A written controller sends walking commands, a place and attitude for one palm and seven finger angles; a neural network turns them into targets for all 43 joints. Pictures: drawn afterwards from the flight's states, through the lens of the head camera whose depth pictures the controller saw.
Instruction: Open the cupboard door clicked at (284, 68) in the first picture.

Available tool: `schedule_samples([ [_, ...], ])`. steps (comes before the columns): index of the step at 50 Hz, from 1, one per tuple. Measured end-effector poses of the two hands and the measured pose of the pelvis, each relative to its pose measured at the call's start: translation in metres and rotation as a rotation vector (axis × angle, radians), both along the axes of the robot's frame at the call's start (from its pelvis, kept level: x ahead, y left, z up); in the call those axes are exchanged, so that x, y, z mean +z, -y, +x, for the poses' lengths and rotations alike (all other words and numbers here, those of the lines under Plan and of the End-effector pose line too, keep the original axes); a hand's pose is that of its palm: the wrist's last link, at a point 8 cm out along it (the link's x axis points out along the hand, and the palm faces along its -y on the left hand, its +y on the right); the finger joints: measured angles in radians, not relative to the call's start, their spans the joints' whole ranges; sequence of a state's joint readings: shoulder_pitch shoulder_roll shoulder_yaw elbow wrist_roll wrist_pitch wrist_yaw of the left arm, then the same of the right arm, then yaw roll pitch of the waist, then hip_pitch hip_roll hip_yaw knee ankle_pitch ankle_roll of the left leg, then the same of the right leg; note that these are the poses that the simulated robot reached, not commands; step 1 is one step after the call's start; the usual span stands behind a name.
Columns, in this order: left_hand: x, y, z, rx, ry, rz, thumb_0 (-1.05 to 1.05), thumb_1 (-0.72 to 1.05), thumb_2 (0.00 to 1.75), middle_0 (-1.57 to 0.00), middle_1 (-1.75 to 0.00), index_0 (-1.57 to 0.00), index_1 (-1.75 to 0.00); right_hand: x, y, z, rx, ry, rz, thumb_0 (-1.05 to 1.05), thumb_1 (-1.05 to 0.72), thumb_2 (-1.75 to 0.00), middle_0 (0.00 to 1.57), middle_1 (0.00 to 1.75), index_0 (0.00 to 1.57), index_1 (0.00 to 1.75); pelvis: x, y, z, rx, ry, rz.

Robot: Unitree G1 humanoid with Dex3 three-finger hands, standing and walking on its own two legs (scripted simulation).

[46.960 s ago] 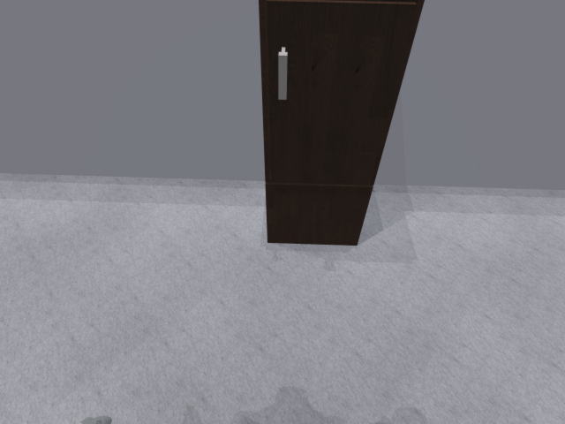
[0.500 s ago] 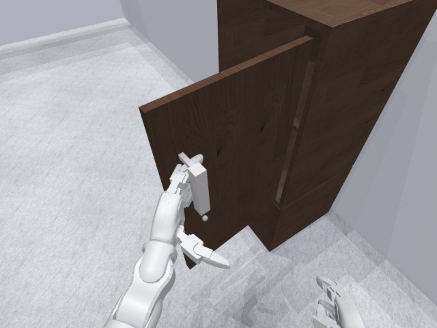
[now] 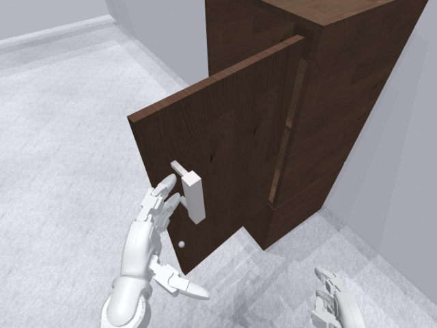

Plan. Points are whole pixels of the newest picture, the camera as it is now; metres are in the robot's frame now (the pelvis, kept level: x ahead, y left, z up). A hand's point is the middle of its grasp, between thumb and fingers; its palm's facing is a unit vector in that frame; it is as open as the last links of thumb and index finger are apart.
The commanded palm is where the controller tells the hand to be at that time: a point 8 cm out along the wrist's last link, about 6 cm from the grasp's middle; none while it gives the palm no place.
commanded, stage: slide the hand sideways off the handle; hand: left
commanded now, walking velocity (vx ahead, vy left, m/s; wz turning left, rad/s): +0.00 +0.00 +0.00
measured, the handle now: (187, 192) +0.33 +0.08 +0.08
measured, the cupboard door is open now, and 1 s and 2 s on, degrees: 97 97 97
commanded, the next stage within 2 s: draw the hand back to the body in 0.52 s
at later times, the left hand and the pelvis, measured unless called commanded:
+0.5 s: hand (148, 265) +0.20 +0.12 +0.08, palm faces +0.01 -1.00 -0.05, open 16.3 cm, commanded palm +0.17 +0.18 +0.08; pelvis +0.01 -0.01 -0.01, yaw +1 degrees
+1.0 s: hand (114, 262) +0.19 +0.16 +0.11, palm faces +0.00 -1.00 -0.07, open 16.3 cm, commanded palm +0.16 +0.22 +0.12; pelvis +0.01 +0.01 +0.00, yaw +1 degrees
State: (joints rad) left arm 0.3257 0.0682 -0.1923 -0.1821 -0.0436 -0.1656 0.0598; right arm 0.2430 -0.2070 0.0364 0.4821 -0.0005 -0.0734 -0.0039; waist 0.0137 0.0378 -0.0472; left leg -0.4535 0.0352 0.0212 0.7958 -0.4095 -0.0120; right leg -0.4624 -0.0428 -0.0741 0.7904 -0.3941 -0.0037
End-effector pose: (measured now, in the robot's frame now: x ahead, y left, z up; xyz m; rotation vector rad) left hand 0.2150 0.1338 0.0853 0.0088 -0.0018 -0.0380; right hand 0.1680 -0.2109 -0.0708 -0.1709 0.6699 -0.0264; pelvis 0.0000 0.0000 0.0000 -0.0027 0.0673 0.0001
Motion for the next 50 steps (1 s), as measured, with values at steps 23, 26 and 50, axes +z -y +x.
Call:
schedule_samples([
  [23,-0.004,-0.039,-0.032,0.042,-0.037,0.035,-0.01,-0.5,0.3,-0.17,-0.3,-0.17,-0.31,-0.006,0.009,0.015,-0.007,0.042,-0.012,0.01,-0.91,-0.9,0.21,0.3,0.2,0.3,-0.01,0.005,0.012,0.013,-0.043,-0.005],
  [26,-0.004,-0.047,-0.037,0.045,-0.035,0.038,-0.01,-0.5,0.3,-0.16,-0.3,-0.16,-0.3,-0.007,0.011,0.014,-0.009,0.044,-0.021,0.01,-0.91,-0.9,0.21,0.3,0.2,0.3,-0.012,0.005,0.012,0.017,-0.046,-0.008],
  [50,0.027,-0.085,-0.043,0.037,0.013,0.058,-0.01,-0.5,0.3,-0.16,-0.3,-0.15,-0.3,0.009,-0.009,0.015,-0.013,0.121,-0.011,0.02,-0.91,-0.9,0.21,0.3,0.2,0.3,-0.005,-0.009,0.008,0.02,-0.002,-0.025],
])
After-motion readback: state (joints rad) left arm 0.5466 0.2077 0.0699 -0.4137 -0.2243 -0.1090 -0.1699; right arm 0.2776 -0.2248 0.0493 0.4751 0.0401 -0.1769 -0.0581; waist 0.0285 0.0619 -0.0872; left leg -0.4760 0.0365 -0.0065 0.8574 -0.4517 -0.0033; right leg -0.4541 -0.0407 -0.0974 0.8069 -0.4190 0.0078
